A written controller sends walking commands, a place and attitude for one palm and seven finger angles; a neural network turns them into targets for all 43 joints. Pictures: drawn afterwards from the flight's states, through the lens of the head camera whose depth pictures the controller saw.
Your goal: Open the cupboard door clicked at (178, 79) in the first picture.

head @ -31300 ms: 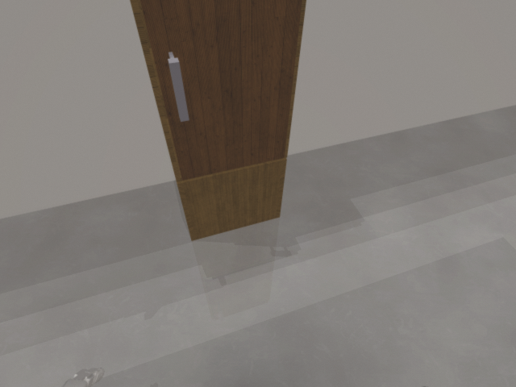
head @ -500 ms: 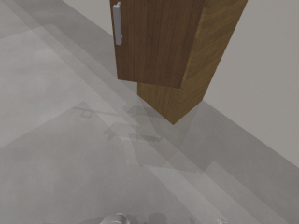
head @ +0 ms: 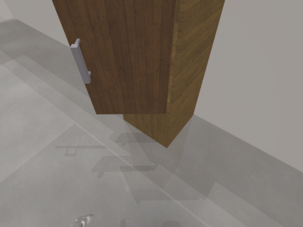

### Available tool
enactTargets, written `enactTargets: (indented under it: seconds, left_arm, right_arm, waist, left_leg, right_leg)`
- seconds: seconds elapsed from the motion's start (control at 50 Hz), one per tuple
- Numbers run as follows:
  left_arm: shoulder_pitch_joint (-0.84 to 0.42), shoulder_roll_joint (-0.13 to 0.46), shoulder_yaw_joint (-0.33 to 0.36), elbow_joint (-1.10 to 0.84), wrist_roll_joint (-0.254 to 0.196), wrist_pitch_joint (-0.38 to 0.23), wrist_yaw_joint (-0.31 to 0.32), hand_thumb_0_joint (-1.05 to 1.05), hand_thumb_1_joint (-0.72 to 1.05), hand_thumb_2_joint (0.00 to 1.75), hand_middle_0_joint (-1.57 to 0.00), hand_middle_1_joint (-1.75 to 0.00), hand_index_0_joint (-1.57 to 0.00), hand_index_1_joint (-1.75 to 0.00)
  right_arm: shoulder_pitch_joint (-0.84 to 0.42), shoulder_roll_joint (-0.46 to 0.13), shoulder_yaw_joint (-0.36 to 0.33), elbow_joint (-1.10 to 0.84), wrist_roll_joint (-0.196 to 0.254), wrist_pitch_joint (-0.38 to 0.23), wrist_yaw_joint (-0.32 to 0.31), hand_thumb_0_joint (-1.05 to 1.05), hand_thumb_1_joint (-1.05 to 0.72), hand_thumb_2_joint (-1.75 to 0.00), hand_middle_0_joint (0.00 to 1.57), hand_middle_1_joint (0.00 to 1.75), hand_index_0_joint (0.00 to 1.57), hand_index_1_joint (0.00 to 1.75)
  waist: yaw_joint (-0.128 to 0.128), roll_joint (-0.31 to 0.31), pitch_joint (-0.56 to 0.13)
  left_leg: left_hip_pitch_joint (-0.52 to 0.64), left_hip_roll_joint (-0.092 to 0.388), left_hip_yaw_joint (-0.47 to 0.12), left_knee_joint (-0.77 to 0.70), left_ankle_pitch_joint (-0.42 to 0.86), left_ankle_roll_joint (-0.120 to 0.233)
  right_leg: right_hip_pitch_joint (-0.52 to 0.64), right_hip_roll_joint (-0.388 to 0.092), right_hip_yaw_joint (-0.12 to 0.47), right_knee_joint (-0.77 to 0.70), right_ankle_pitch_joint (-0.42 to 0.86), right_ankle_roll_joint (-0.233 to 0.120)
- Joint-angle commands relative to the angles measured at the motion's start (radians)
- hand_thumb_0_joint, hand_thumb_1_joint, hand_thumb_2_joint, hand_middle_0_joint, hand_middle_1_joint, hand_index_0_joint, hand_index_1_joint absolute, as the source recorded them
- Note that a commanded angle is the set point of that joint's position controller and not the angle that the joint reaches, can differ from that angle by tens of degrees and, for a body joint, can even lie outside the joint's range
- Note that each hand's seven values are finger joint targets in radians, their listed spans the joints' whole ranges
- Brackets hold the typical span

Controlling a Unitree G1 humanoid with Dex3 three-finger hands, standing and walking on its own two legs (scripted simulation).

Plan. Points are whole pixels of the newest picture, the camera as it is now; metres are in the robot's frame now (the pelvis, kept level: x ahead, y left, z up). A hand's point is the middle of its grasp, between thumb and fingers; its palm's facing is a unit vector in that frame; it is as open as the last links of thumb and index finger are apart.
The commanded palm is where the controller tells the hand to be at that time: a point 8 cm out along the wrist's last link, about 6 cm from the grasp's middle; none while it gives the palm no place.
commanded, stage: take the last steps up to it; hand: left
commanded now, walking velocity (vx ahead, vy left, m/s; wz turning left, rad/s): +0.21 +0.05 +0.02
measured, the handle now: (82, 62) +0.69 +0.29 +0.03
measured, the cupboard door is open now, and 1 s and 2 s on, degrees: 38 38 38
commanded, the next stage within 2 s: come to a stop and stand still in 0.18 s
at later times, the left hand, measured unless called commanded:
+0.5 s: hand out of the picture +0.12 +0.24 -0.18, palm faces +0.06 -0.99 -0.15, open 7.4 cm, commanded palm none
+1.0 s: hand (100, 218) +0.17 +0.17 -0.17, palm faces -0.02 -0.98 -0.21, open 7.3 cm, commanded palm none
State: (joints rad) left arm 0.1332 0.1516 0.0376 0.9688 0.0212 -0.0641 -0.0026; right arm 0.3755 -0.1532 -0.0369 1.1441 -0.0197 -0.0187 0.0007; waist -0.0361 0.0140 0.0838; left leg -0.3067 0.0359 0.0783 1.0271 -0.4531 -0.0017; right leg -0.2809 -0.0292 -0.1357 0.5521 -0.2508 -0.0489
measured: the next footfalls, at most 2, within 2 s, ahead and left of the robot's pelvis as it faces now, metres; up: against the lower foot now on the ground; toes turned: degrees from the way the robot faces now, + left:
left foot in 0.28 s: +0.21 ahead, +0.15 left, +0.00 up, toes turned +6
right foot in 0.82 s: +0.12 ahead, -0.13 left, +0.00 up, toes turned -4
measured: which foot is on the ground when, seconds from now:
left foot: up 0.00-0.26, down 0.28-0.82, up 0.84-1.00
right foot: down 0.00-0.28, up 0.30-0.80, down 0.82-1.00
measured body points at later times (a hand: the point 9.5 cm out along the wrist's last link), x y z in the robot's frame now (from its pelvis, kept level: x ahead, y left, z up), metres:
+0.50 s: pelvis +0.12 +0.07 +0.01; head +0.15 +0.10 +0.45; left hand +0.12 +0.29 -0.17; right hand +0.21 -0.17 -0.13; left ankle +0.17 +0.15 -0.73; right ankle +0.10 -0.08 -0.67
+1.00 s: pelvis +0.10 -0.01 +0.00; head +0.12 -0.01 +0.45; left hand +0.17 +0.22 -0.15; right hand +0.10 -0.26 -0.15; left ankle +0.11 +0.11 -0.73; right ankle +0.08 -0.13 -0.73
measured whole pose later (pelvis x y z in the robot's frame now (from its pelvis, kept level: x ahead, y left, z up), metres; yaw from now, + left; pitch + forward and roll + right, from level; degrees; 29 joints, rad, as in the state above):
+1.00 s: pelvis +0.10 -0.01 +0.00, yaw -1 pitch -1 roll +0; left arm 0.19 0.17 0.02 1.03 0.02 0.02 0.03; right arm 0.27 -0.19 -0.06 1.08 -0.02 0.04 -0.01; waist -0.03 0.01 0.03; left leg -0.28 0.04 0.04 0.60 -0.31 -0.03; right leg -0.20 -0.02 -0.06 0.52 -0.30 0.00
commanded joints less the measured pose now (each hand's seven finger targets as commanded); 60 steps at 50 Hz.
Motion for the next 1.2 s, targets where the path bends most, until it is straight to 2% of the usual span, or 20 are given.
enactTargets:
  seconds: [0.0, 0.16, 0.22, 0.24, 0.26, 0.28, 0.3, 0.38, 0.44, 0.54, 0.66, 0.74, 0.76, 0.78, 0.8, 0.92, 0.96, 1.0, 1.04, 1.18]
  left_arm:
    - [0.164, 0.123, 0.030, 0.019, -0.011, -0.012, 0.018, 0.00, 0.90, 0.90, -0.20, -0.30, -0.20, -0.30]
    - [0.192, 0.161, 0.038, 0.076, 0.000, -0.013, 0.007, 0.00, 0.90, 0.90, -0.20, -0.30, -0.20, -0.30]
    - [0.181, 0.151, 0.036, 0.088, -0.004, 0.005, 0.005, 0.00, 0.90, 0.90, -0.20, -0.30, -0.20, -0.30]
    - [0.187, 0.127, 0.029, 0.083, -0.004, 0.011, 0.002, 0.00, 0.90, 0.90, -0.20, -0.30, -0.20, -0.30]
    - [0.217, 0.075, 0.021, 0.070, -0.010, 0.014, 0.001, 0.00, 0.90, 0.90, -0.20, -0.30, -0.20, -0.30]
    - [0.178, 0.074, 0.007, 0.045, -0.011, 0.020, 0.005, 0.00, 0.90, 0.90, -0.20, -0.30, -0.20, -0.30]
    - [0.184, 0.065, 0.006, 0.050, -0.007, 0.026, 0.013, 0.00, 0.90, 0.90, -0.20, -0.30, -0.20, -0.30]
    - [0.240, 0.079, 0.009, 0.114, -0.011, 0.076, 0.020, 0.00, 0.90, 0.90, -0.20, -0.30, -0.20, -0.30]
    - [0.231, 0.119, 0.032, 0.086, -0.004, 0.113, 0.019, 0.00, 0.90, 0.90, -0.20, -0.30, -0.20, -0.30]
    - [0.174, 0.111, 0.046, 0.022, 0.003, 0.132, 0.017, 0.00, 0.90, 0.90, -0.20, -0.30, -0.20, -0.30]
    - [0.110, 0.093, 0.031, -0.018, 0.001, 0.123, 0.014, 0.00, 0.90, 0.90, -0.20, -0.30, -0.20, -0.30]
    - [0.179, 0.114, 0.031, 0.002, -0.003, 0.103, 0.017, 0.00, 0.90, 0.90, -0.20, -0.30, -0.20, -0.30]
    - [0.186, 0.152, 0.036, 0.001, 0.003, 0.094, 0.022, 0.00, 0.90, 0.90, -0.20, -0.30, -0.20, -0.30]
    - [0.162, 0.219, 0.041, -0.003, 0.009, 0.082, 0.028, 0.00, 0.90, 0.90, -0.20, -0.30, -0.20, -0.30]
    - [0.113, 0.256, 0.038, -0.019, 0.007, 0.079, 0.029, 0.00, 0.90, 0.90, -0.20, -0.30, -0.20, -0.30]
    - [0.034, 0.175, 0.013, 0.001, -0.003, 0.061, 0.034, 0.00, 0.90, 0.90, -0.20, -0.30, -0.20, -0.30]
    - [0.060, 0.163, 0.008, 0.024, -0.013, 0.058, 0.031, 0.00, 0.90, 0.90, -0.20, -0.30, -0.20, -0.30]
    - [0.107, 0.117, -0.001, 0.036, -0.023, 0.062, 0.028, 0.00, 0.90, 0.90, -0.20, -0.30, -0.20, -0.30]
    - [0.105, 0.115, 0.001, 0.047, -0.017, 0.062, 0.028, 0.00, 0.90, 0.90, -0.20, -0.30, -0.20, -0.30]
    - [0.118, 0.120, -0.001, 0.090, -0.015, 0.061, 0.025, 0.00, 0.90, 0.90, -0.20, -0.30, -0.20, -0.30]
  right_arm:
    - [-0.034, -0.043, -0.012, -0.087, 0.001, -0.015, -0.001, 0.00, -0.90, -0.90, 0.20, 0.30, 0.20, 0.30]
    - [-0.133, -0.029, -0.015, -0.129, -0.001, -0.016, 0.020, 0.00, -0.90, -0.90, 0.20, 0.30, 0.20, 0.30]
    - [-0.060, -0.065, -0.018, -0.103, -0.005, -0.034, 0.013, 0.00, -0.90, -0.90, 0.20, 0.30, 0.20, 0.30]
    - [0.020, -0.127, -0.029, -0.084, -0.006, -0.043, 0.005, 0.00, -0.90, -0.90, 0.20, 0.30, 0.20, 0.30]
    - [0.095, -0.213, -0.048, -0.075, -0.019, -0.044, -0.007, 0.00, -0.90, -0.90, 0.20, 0.30, 0.20, 0.30]
    - [0.123, -0.236, -0.045, -0.084, -0.015, -0.031, -0.022, 0.00, -0.90, -0.90, 0.20, 0.30, 0.20, 0.30]
    - [0.045, -0.219, -0.033, -0.106, -0.016, -0.022, -0.030, 0.00, -0.90, -0.90, 0.20, 0.30, 0.20, 0.30]
    - [-0.140, -0.152, 0.003, -0.136, -0.003, -0.017, -0.060, 0.00, -0.90, -0.90, 0.20, 0.30, 0.20, 0.30]
    - [-0.113, -0.202, -0.020, -0.133, 0.001, 0.005, -0.072, 0.00, -0.90, -0.90, 0.20, 0.30, 0.20, 0.30]
    - [-0.130, -0.206, -0.042, -0.142, -0.003, 0.015, -0.074, 0.00, -0.90, -0.90, 0.20, 0.30, 0.20, 0.30]
    - [-0.131, -0.213, -0.055, -0.141, -0.009, 0.025, -0.054, 0.00, -0.90, -0.90, 0.20, 0.30, 0.20, 0.30]
    - [-0.132, -0.222, -0.063, -0.145, 0.000, 0.031, -0.039, 0.00, -0.90, -0.90, 0.20, 0.30, 0.20, 0.30]
    - [-0.118, -0.188, -0.060, -0.147, 0.007, 0.033, -0.034, 0.00, -0.90, -0.90, 0.20, 0.30, 0.20, 0.30]
    - [-0.113, -0.119, -0.046, -0.158, 0.014, 0.037, -0.026, 0.00, -0.90, -0.90, 0.20, 0.30, 0.20, 0.30]
    - [-0.151, -0.095, -0.033, -0.178, 0.010, 0.047, -0.018, 0.00, -0.90, -0.90, 0.20, 0.30, 0.20, 0.30]
    - [-0.087, -0.079, -0.023, -0.116, 0.006, 0.048, -0.017, 0.00, -0.90, -0.90, 0.20, 0.30, 0.20, 0.30]
    - [-0.059, -0.081, -0.016, -0.088, 0.007, 0.033, -0.021, 0.00, -0.90, -0.90, 0.20, 0.30, 0.20, 0.30]
    - [-0.071, -0.133, -0.014, -0.080, 0.000, 0.012, -0.033, 0.00, -0.90, -0.90, 0.20, 0.30, 0.20, 0.30]
    - [-0.095, -0.134, -0.007, -0.075, 0.000, 0.014, -0.038, 0.00, -0.90, -0.90, 0.20, 0.30, 0.20, 0.30]
    - [-0.076, -0.096, 0.000, -0.048, 0.005, 0.018, -0.038, 0.00, -0.90, -0.90, 0.20, 0.30, 0.20, 0.30]
  waist:
    - [0.036, -0.110, -0.086]
    - [0.050, -0.115, -0.035]
    - [0.010, -0.086, -0.043]
    - [-0.024, 0.034, -0.084]
    - [-0.039, 0.242, -0.127]
    - [-0.051, 0.247, -0.127]
    - [-0.016, 0.140, -0.086]
    - [0.054, 0.123, -0.053]
    - [0.038, 0.069, -0.135]
    - [0.033, 0.105, -0.149]
    - [0.016, 0.222, -0.133]
    - [0.053, 0.126, -0.158]
    - [0.054, 0.029, -0.146]
    - [0.041, -0.166, -0.124]
    - [0.042, -0.255, -0.071]
    - [0.005, -0.225, -0.052]
    - [0.005, -0.106, -0.078]
    - [0.041, 0.080, -0.089]
    - [0.049, -0.004, -0.050]
    - [0.035, -0.017, -0.041]
  left_leg:
    - [-0.210, 0.080, -0.059, 0.023, 0.115, -0.028]
    - [-0.084, 0.034, 0.009, -0.369, 0.213, -0.034]
    - [0.147, -0.006, 0.038, -0.549, 0.285, -0.027]
    - [0.267, 0.058, -0.052, -0.591, 0.298, -0.002]
    - [0.366, 0.264, -0.310, -0.664, 0.312, 0.092]
    - [0.309, 0.370, -0.446, -0.750, 0.388, 0.183]
    - [0.182, 0.379, -0.407, -0.761, 0.424, 0.202]
    - [0.044, 0.294, -0.205, -0.742, 0.766, 0.146]
    - [0.131, 0.333, -0.196, -0.701, 0.842, 0.172]
    - [0.161, 0.326, -0.169, -0.687, 0.790, 0.179]
    - [0.119, 0.277, -0.150, -0.693, 0.611, 0.153]
    - [0.029, 0.222, -0.149, -0.629, 0.425, 0.098]
    - [-0.025, 0.161, -0.115, -0.570, 0.312, 0.052]
    - [-0.103, 0.061, -0.028, -0.477, 0.125, -0.010]
    - [-0.091, 0.012, -0.008, -0.365, -0.041, -0.033]
    - [0.005, 0.001, -0.032, -0.381, 0.093, -0.033]
    - [0.126, 0.018, -0.065, -0.582, 0.309, -0.024]
    - [0.115, 0.133, -0.183, -0.631, 0.482, 0.031]
    - [0.066, 0.118, -0.151, -0.642, 0.382, 0.018]
    - [0.109, 0.071, -0.103, -0.679, 0.261, 0.002]
  right_leg:
    - [0.176, -0.277, 0.201, -0.317, 0.402, -0.119]
    - [0.102, -0.258, 0.171, -0.333, 0.151, -0.110]
    - [-0.005, -0.190, 0.120, -0.212, 0.028, -0.052]
    - [-0.076, -0.138, 0.082, -0.057, -0.041, -0.020]
    - [-0.215, -0.028, -0.010, 0.172, -0.223, 0.028]
    - [-0.234, 0.003, 0.031, 0.374, -0.361, 0.039]
    - [-0.187, -0.041, 0.102, 0.422, -0.346, 0.035]
    - [-0.068, -0.064, 0.142, 0.393, -0.211, 0.074]
    - [-0.131, -0.033, 0.148, 0.483, -0.204, 0.086]
    - [-0.214, -0.017, 0.165, 0.545, -0.171, 0.101]
    - [-0.088, -0.003, 0.090, 0.274, -0.195, 0.087]
    - [0.137, 0.008, 0.063, -0.078, 0.011, 0.069]
    - [0.189, -0.039, 0.123, -0.191, 0.061, 0.056]
    - [0.180, -0.206, 0.309, -0.276, 0.054, -0.007]
    - [0.033, -0.321, 0.375, -0.332, 0.040, -0.079]
    - [0.051, -0.187, 0.205, -0.203, 0.322, -0.072]
    - [0.038, -0.156, 0.201, -0.137, 0.254, -0.027]
    - [0.068, -0.074, 0.158, -0.124, 0.129, 0.031]
    - [0.100, -0.065, 0.178, -0.184, 0.100, 0.029]
    - [0.089, -0.076, 0.189, -0.251, 0.023, 0.017]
